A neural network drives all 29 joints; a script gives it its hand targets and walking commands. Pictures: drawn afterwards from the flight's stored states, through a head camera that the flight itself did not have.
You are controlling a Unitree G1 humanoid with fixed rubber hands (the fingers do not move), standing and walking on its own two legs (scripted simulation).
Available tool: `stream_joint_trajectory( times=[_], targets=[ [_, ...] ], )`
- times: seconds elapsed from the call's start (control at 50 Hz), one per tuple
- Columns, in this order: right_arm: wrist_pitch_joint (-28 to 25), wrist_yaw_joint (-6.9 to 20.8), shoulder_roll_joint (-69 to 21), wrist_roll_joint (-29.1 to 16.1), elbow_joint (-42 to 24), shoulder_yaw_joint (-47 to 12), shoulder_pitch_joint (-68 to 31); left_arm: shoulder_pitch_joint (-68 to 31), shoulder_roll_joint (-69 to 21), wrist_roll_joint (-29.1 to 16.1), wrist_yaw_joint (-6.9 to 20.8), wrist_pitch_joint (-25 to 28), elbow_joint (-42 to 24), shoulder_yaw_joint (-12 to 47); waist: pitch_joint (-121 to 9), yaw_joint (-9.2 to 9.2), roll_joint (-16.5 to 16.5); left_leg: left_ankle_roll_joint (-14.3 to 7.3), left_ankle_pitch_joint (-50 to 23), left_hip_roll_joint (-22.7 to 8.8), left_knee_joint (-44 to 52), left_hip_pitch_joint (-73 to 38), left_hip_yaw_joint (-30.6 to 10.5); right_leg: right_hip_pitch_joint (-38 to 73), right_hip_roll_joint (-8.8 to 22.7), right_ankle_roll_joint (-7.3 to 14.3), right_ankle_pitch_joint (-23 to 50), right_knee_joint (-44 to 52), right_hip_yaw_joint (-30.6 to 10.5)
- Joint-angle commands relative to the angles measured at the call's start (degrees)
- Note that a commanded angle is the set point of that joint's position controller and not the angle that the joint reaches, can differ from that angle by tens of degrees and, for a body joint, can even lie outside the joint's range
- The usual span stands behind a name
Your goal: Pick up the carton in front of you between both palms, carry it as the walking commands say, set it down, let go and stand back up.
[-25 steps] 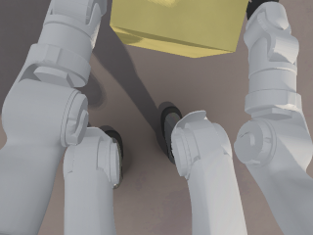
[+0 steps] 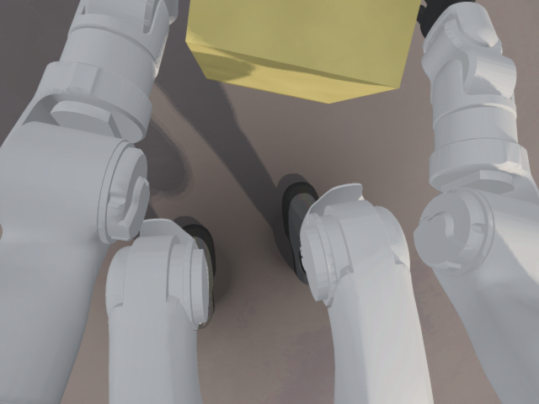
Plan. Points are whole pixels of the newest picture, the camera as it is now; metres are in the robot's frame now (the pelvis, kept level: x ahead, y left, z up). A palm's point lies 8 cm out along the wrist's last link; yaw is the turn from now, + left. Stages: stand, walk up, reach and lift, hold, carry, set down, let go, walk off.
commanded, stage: set down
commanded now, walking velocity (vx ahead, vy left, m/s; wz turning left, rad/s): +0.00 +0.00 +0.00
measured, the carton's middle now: (294, 0) +0.54 -0.12 -0.25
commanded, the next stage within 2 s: let go in 1.90 s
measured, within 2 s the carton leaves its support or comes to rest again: neither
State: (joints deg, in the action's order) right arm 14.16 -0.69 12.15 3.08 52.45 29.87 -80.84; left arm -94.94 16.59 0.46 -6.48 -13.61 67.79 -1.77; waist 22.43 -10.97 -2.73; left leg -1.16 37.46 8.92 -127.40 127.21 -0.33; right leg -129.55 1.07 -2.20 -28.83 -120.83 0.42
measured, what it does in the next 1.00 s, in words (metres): stands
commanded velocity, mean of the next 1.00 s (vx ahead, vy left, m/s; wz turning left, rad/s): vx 0.00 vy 0.00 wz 0.00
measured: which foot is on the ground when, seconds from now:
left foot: down 0.00-1.00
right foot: down 0.00-1.00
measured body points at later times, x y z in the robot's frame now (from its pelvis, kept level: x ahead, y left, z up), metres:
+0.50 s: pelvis +0.00 +0.00 -0.01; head +0.38 -0.01 +0.22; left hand +0.60 +0.02 -0.18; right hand +0.51 -0.28 -0.18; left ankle +0.09 +0.09 -0.34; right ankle +0.13 -0.13 -0.34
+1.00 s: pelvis +0.00 -0.02 +0.00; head +0.38 -0.04 +0.23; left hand +0.63 +0.04 -0.15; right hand +0.52 -0.31 -0.15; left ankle +0.09 +0.09 -0.34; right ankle +0.13 -0.13 -0.34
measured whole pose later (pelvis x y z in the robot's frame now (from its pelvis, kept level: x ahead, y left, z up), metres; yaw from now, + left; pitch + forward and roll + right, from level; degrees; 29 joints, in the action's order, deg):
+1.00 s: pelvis +0.00 -0.02 +0.00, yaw -1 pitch +35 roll -3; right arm 5.6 -5.5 17.6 -8.6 56.1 22.3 -81.3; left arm -94.2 26.4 -9.8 -4.0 -10.6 60.3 6.9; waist 25.3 -10.2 -0.9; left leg 1.3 39.4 7.3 -128.5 124.0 -2.6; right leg -128.0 0.4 0.6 -28.6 -121.6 3.1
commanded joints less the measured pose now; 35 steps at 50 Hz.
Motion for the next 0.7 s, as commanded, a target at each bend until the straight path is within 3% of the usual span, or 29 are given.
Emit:
stream_joint_trajectory(
  times=[0.0,0.1,0.38,0.46,0.54,0.58,0.68],
  targets=[
    [-0.8,14.0,-38.9,-3.1,-3.1,-14.6,-32.2,-23.3,-45.3,-3.1,12.6,2.5,-6.9,6.4,-52.7,-5.55,-9.1,-0.2,-12.6,0.1,12.5,-21.7,-2.3,26.3,-3.8,1.3,15.5,4.7,2.8],
    [-0.9,14.1,-37.0,-2.2,-2.0,-13.9,-30.1,-20.5,-42.3,-1.8,12.5,2.5,-5.2,4.9,-49.4,-4.17,-7.6,-0.3,-13.4,0.1,11.9,-21.3,-2.7,25.7,-3.9,1.3,15.4,4.2,2.3],
    [-1.0,12.0,-27.5,2.0,3.3,-5.4,-24.0,-15.8,-31.8,3.5,13.3,1.4,-1.0,0.4,-38.2,-2.44,-8.0,-0.5,-7.9,-1.3,12.0,-18.9,-4.0,22.6,-3.1,1.6,8.8,3.6,0.7],
    [-2.8,9.3,-17.3,3.2,5.2,-1.7,-18.8,-15.2,-20.3,3.6,11.3,2.3,-1.7,-0.4,-38.4,-3.63,-7.5,-0.2,-9.0,-2.3,11.9,-20.7,-3.8,24.4,-2.7,0.7,10.1,3.5,1.3],
    [-8.5,0.9,10.7,3.2,5.9,5.6,-11.9,-17.2,7.5,0.6,4.1,5.0,-5.6,1.0,-45.6,-6.34,-7.4,1.4,-15.1,-4.4,11.5,-27.0,-4.3,27.5,-1.4,-0.5,15.2,3.0,2.7],
    [-10.9,-1.6,14.9,-0.3,5.3,3.4,-15.9,-21.7,11.3,-2.4,2.1,5.5,-7.0,2.9,-49.5,-6.39,-8.0,2.0,-19.4,-4.8,10.2,-29.7,-5.4,28.8,-0.7,-0.4,18.5,2.6,2.9],
    [-12.8,-2.3,17.3,-7.8,8.3,-3.3,-18.1,-24.1,9.3,-10.3,2.8,5.9,-6.8,9.9,-53.0,-8.89,-10.2,2.3,-23.4,-5.9,8.7,-32.4,-6.5,29.2,-0.2,1.0,21.7,1.7,3.0]
  ],
)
